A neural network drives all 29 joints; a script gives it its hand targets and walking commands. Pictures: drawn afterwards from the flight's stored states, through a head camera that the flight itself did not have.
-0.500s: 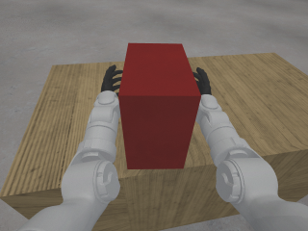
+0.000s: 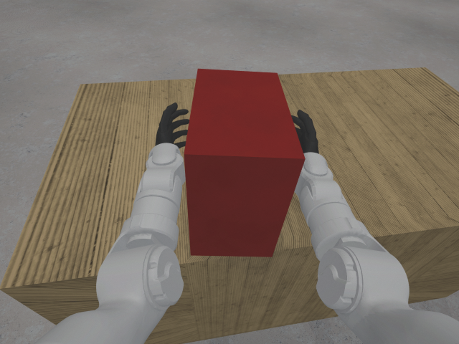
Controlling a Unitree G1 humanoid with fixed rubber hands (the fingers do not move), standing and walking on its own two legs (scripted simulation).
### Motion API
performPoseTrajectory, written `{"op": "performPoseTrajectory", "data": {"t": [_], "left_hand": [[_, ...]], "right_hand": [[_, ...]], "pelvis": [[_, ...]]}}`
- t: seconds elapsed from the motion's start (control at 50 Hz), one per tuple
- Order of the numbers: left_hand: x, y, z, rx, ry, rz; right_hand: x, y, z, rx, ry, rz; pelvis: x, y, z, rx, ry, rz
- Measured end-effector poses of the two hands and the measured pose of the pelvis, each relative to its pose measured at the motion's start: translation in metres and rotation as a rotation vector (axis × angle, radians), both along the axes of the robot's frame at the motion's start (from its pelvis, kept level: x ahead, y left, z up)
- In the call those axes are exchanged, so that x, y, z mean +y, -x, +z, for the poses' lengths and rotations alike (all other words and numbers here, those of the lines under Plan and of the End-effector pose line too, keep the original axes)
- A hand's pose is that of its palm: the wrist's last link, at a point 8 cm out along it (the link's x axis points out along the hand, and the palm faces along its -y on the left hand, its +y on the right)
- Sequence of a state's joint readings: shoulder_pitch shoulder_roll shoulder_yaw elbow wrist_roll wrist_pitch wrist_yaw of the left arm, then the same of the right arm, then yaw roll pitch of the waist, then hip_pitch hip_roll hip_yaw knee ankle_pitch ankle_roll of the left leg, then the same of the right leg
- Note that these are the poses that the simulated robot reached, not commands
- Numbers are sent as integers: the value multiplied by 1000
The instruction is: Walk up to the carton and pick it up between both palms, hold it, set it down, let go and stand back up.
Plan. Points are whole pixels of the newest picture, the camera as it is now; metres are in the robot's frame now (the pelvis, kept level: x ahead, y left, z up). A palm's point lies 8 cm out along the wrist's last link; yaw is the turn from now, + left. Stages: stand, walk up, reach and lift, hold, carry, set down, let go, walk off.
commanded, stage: set down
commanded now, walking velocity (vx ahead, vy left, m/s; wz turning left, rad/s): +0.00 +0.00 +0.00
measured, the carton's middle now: (234, 162) +0.43 +0.01 +0.08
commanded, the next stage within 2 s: none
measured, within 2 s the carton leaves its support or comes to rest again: rests again in 0.48 s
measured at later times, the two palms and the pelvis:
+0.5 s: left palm (169, 157) +0.41 +0.13 +0.11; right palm (304, 162) +0.40 -0.12 +0.11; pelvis +0.00 +0.00 +0.00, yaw -1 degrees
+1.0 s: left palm (167, 162) +0.40 +0.13 +0.11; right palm (304, 168) +0.39 -0.12 +0.11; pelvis -0.01 +0.01 +0.00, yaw -1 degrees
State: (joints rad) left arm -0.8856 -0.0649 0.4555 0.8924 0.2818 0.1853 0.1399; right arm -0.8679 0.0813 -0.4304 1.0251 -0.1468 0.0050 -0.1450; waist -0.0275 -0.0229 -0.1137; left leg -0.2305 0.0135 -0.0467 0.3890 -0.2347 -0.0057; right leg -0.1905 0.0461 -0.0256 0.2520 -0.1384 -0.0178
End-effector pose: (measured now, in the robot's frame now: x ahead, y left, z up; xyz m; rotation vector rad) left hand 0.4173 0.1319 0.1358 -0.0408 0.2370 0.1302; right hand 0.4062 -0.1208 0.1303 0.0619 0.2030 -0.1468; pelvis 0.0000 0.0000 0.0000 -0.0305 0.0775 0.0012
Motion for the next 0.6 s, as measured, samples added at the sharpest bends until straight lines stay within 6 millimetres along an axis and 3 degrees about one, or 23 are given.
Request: {"op": "performPoseTrajectory", "data": {"t": [0.26, 0.6], "left_hand": [[-7, -4, -14, 20, 5, -11], [0, 7, -24, -3, -2, -12]], "right_hand": [[-7, -2, -15, 17, 23, -4], [-1, 7, -18, -23, 40, 14]], "pelvis": [[-3, -4, 0, 0, -4, -5], [0, 4, 1, 1, -9, -11]]}}
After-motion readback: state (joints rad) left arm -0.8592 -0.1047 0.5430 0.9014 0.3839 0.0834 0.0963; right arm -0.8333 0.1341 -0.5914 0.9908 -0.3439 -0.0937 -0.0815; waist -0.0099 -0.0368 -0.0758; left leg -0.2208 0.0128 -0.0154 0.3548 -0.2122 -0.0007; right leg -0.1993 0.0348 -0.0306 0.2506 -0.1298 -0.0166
